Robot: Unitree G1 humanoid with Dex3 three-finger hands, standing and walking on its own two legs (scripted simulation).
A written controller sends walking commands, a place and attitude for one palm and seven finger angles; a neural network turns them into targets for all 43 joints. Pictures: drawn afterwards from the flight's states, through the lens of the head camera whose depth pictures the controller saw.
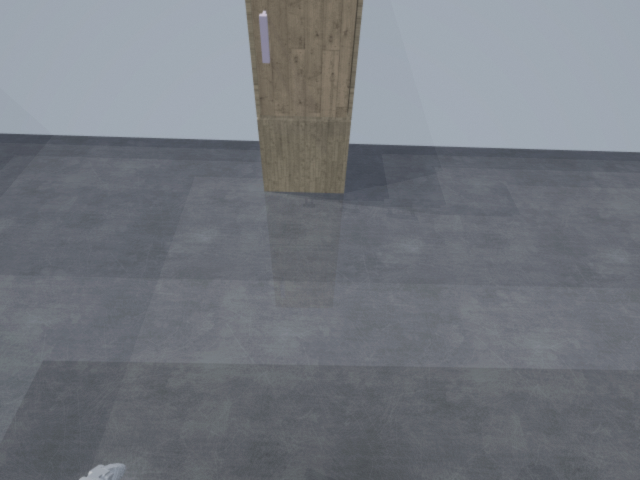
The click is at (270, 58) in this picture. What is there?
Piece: cupboard door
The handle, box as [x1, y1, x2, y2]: [259, 11, 269, 62]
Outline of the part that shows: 263,11 261,14 259,14 262,62 269,62 267,19 265,11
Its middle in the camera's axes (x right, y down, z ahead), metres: -0.19 -0.69 +1.31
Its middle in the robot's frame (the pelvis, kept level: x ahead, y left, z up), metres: +1.43 +0.25 -0.04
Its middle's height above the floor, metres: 0.73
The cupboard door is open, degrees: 0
